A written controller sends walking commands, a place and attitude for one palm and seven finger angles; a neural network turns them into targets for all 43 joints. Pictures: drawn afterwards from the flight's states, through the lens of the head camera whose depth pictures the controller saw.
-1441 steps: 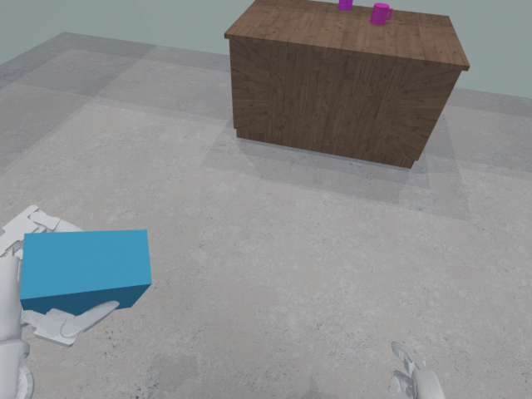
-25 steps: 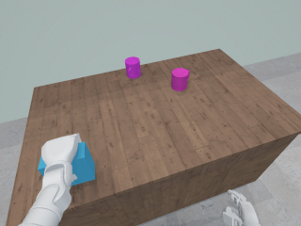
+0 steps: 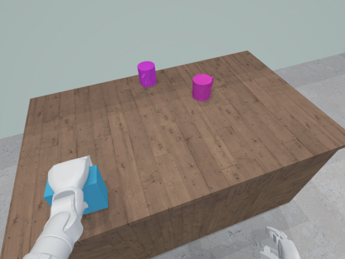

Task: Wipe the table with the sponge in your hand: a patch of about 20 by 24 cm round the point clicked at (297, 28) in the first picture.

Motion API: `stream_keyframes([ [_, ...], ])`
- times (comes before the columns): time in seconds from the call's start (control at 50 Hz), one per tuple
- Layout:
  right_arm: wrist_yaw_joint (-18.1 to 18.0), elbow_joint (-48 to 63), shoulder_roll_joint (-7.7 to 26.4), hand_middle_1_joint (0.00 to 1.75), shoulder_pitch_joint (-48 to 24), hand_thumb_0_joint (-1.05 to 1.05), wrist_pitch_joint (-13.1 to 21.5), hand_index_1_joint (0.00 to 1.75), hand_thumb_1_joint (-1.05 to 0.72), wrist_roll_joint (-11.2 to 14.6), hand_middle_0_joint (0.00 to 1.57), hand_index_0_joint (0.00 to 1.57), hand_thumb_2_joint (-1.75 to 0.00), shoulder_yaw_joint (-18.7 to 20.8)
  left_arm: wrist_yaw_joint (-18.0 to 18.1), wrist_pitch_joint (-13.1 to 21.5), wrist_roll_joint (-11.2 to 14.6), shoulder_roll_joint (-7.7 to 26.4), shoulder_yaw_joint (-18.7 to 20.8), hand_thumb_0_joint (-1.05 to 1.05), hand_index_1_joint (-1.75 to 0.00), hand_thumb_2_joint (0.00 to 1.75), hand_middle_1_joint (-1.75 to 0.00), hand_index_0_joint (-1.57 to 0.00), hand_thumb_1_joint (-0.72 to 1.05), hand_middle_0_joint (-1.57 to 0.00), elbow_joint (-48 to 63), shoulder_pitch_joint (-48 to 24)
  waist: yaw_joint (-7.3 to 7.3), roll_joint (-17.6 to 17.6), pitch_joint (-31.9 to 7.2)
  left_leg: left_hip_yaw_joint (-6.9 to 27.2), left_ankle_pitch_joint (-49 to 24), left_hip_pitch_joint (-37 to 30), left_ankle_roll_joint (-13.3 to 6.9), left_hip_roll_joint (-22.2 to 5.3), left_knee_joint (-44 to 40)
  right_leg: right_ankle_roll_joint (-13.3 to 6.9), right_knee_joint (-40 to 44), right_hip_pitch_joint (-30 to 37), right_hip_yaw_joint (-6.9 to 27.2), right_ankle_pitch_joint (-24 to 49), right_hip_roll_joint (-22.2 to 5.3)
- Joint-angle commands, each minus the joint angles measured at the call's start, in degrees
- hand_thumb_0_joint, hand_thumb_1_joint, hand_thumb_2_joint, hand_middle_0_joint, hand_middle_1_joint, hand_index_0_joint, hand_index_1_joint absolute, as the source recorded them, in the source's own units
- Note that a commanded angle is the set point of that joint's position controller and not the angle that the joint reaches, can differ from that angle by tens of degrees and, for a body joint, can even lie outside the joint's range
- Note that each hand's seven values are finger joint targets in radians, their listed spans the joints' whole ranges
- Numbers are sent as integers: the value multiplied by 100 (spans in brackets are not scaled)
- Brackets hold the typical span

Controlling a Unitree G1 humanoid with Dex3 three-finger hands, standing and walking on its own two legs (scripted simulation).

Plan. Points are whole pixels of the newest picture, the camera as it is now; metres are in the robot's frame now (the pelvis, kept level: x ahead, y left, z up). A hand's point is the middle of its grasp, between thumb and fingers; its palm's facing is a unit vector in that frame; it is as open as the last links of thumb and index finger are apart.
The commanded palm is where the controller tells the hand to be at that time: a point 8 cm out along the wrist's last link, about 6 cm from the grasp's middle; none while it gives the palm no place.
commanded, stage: lower the sponge onto the table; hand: left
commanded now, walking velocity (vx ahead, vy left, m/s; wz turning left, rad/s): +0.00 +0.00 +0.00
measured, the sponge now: (81, 196) +0.27 +0.29 -0.06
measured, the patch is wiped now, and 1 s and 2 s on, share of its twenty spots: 0.00 0.15 0.25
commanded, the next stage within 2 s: wipe forward along the first lane in 0.38 s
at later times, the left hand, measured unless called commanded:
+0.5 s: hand (81, 187) +0.28 +0.28 -0.03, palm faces -0.12 -0.06 -0.99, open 10.2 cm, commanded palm +0.27 +0.28 +0.03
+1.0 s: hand (78, 170) +0.33 +0.31 -0.03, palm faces -0.14 +0.00 -0.99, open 10.2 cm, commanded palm +0.32 +0.31 +0.01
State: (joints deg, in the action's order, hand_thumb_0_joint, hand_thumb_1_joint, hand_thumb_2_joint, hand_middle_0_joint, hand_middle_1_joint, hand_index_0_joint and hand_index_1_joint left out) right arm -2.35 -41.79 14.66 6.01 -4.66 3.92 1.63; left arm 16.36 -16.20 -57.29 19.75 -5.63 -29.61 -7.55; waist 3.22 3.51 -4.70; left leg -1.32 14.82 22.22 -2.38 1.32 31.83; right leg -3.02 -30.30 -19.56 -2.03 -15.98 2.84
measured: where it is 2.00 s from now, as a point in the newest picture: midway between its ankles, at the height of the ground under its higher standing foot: outside the picture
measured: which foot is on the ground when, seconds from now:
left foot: down 0.00-1.00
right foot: down 0.00-1.00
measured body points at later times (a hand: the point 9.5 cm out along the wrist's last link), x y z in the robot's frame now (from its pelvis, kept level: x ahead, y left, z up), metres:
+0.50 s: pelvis +0.00 +0.00 +0.00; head +0.02 -0.02 +0.45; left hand +0.29 +0.28 +0.03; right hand +0.18 -0.24 -0.12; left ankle +0.01 +0.09 -0.73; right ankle -0.01 -0.09 -0.73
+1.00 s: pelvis -0.02 +0.00 -0.02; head +0.03 -0.01 +0.43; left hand +0.34 +0.31 +0.03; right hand +0.10 -0.27 -0.14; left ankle +0.01 +0.09 -0.73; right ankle -0.01 -0.09 -0.73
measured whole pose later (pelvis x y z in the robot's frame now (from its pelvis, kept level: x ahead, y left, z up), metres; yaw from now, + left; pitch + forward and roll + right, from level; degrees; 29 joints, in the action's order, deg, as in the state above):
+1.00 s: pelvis -0.02 +0.00 -0.02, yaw +0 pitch +12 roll -2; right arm -2.8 -42.6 15.2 11.4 -6.5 4.3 1.7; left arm 19.8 -9.7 -59.8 24.9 -0.7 -52.5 -26.1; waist -0.2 2.6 -7.6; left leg -0.1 16.7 36.3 -2.2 0.5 40.8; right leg -3.3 -37.7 -32.7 -3.5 -17.4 3.6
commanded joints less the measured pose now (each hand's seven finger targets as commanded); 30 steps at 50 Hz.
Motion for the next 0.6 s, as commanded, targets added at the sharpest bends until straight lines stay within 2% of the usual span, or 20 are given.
stream_keyframes([
  [0.0, -63, 884, 742, 30, -812, 0, 285, 30, -90, -36, 20, 20, -90, 227, 264, -10, -122, 1282, 572, 0, -160, 130, -160, -120, 10, -120, 1147, -1374, 66, -300, -1494, 571, -1446, -862, -11, 10, -192, -136, 319, 441, 625, 1737, -141],
  [0.02, -65, 901, 733, 30, -796, 0, 291, 30, -90, -37, 20, 20, -90, 220, 272, 3, -128, 1202, 481, 0, -160, 130, -160, -120, 10, -120, 1143, -1418, 25, -237, -1425, 547, -1399, -823, -21, 15, -188, -131, 317, 400, 644, 1739, -148],
  [0.06, -72, 824, 767, 30, -809, 0, 265, 30, -90, -55, 20, 20, -90, 227, 322, 28, -201, 1490, 710, 0, -160, 130, -160, -120, 10, -120, 1141, -1622, 36, -105, -1331, 595, -1334, -817, -2, 26, -179, -160, 339, 297, 713, 1604, -125],
  [0.08, -79, 866, 707, 30, -758, 0, 279, 30, -90, -37, 20, 20, -90, 232, 328, 64, -174, 1161, 411, 0, -160, 130, -160, -120, 10, -120, 1189, -1733, -43, 1, -1293, 560, -1278, -843, -16, 0, -172, -144, 304, 199, 606, 1481, -131],
  [0.14, -75, 816, 701, 30, -733, 0, 300, 30, -90, -42, 20, 20, -90, 256, 406, 128, -219, 1160, 414, 0, -160, 130, -160, -120, 10, -120, 1015, -1873, -50, -13, -1387, 586, -1220, -891, -10, -18, -124, -151, 285, 56, 587, 1305, -119],
  [0.16, -76, 785, 735, 30, -714, 0, 292, 30, -90, -56, 20, 20, -90, 270, 449, 145, -231, 1346, 601, 0, -160, 130, -160, -120, 10, -120, 1078, -1863, 0, 79, -1499, 633, -1274, -942, 18, -25, -129, -183, 261, 85, 634, 1308, -92],
  [0.18, -65, 838, 689, 30, -716, 0, 297, 30, -90, -47, 20, 20, -90, 261, 449, 143, -200, 1043, 371, 0, -160, 130, -160, -120, 10, -120, 1057, -1743, -6, 10, -1556, 603, -1346, -941, 3, -28, -96, -155, 230, 111, 526, 1396, -115],
  [0.22, -55, 787, 720, 30, -702, 0, 271, 30, -90, -40, 20, 20, -90, 258, 464, 95, -217, 1110, 425, 0, -160, 130, -160, -120, 10, -120, 787, -1730, -29, -183, -1511, 603, -1341, -829, 20, -25, -67, -153, 214, 76, 565, 1446, -113],
  [0.24, -50, 813, 706, 30, -698, 0, 265, 30, -90, -36, 20, 20, -90, 259, 460, 68, -201, 959, 289, 0, -160, 130, -160, -120, 10, -120, 768, -1720, -59, -172, -1442, 566, -1296, -779, 13, -24, -65, -142, 213, 54, 548, 1460, -122],
  [0.26, -52, 779, 748, 30, -672, 0, 243, 30, -90, -33, 20, 20, -90, 267, 479, 25, -169, 1191, 539, 0, -160, 130, -160, -120, 10, -120, 658, -1653, -15, -188, -1405, 583, -1212, -714, 24, -19, -94, -158, 234, 89, 597, 1389, -106],
  [0.34, -51, 830, 732, 30, -669, 0, 212, 30, -90, -30, 20, 20, -90, 252, 457, -19, -197, 1069, 401, 0, -160, 130, -160, -120, 10, -120, 555, -1658, -40, -343, -1522, 507, -1285, -626, -14, 11, -20, -128, 179, 193, 593, 1672, -142],
  [0.36, -53, 792, 781, 30, -644, 0, 193, 30, -90, -42, 20, 20, -90, 273, 469, -28, -222, 1314, 640, 0, -160, 130, -160, -120, 10, -120, 521, -1554, 2, -270, -1519, 541, -1317, -625, 3, 22, -14, -156, 176, 216, 658, 1697, -121],
  [0.38, -44, 855, 735, 30, -663, 0, 184, 30, -90, -31, 20, 20, -90, 239, 441, -46, -199, 1093, 454, 0, -160, 130, -160, -120, 10, -120, 518, -1438, 21, -214, -1514, 505, -1312, -575, -8, 35, -12, -132, 172, 249, 568, 1720, -152],
  [0.44, -55, 845, 754, 30, -606, 0, 153, 30, -90, -14, 20, 20, -90, 233, 412, -80, -193, 1202, 529, 0, -160, 130, -160, -120, 10, -120, 274, -1416, -37, -413, -1323, 478, -1118, -378, -29, 51, -5, -120, 208, 192, 647, 1663, -148],
  [0.46, -67, 791, 809, 30, -589, 0, 121, 30, -90, -21, 20, 20, -90, 235, 425, -100, -217, 1509, 791, 0, -160, 130, -160, -120, 10, -120, 169, -1456, -20, -417, -1211, 512, -1019, -308, -18, 57, -28, -138, 231, 169, 707, 1523, -132],
  [0.48, -79, 826, 765, 30, -611, 0, 112, 30, -90, -12, 20, 20, -90, 195, 396, -81, -248, 1290, 513, 0, -160, 130, -160, -120, 10, -120, 218, -1815, -98, -340, -1187, 499, -936, -282, -29, 61, -24, -107, 226, 62, 614, 1377, -158],
  [0.5, -92, 804, 749, 30, -553, 0, 118, 30, -90, 1, 20, 20, -90, 207, 398, -55, -267, 1280, 465, 0, -160, 130, -160, -120, 10, -120, 147, -1993, -148, -270, -1146, 486, -836, -300, -36, 45, -28, -113, 241, -62, 612, 1185, -146],
  [0.54, -114, 756, 766, 30, -484, 0, 100, 30, -90, -6, 20, 20, -90, 215, 397, -47, -331, 1385, 544, 0, -160, 130, -160, -120, 10, -120, -191, -2050, -151, -390, -1120, 482, -754, -220, -45, 56, 18, -114, 245, -144, 609, 1055, -138],
  [0.56, -126, 720, 809, 30, -443, 0, 83, 30, -90, -10, 20, 20, -90, 223, 405, -20, -328, 1613, 737, 0, -160, 130, -160, -120, 10, -120, -226, -2155, -126, -270, -1185, 482, -711, -181, -30, 63, 18, -133, 246, -115, 676, 1048, -132],
  [0.58, -137, 739, 767, 30, -403, 0, 78, 30, -90, 0, 20, 20, -90, 206, 386, 16, -318, 1447, 564, 0, -160, 130, -160, -120, 10, -120, -283, -2272, -168, -226, -1237, 458, -710, -152, -40, 59, 48, -110, 210, -128, 584, 1035, -154],
])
